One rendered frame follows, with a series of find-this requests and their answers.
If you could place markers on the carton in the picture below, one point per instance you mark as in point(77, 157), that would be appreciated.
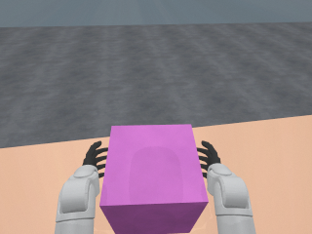
point(153, 181)

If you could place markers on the robot right forearm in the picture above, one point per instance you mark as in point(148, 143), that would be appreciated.
point(232, 203)

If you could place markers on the robot left forearm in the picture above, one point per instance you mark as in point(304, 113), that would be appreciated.
point(77, 202)

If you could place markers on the left robot hand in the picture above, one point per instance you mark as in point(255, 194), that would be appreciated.
point(92, 159)

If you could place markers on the right robot hand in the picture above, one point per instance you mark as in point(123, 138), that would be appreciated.
point(212, 156)

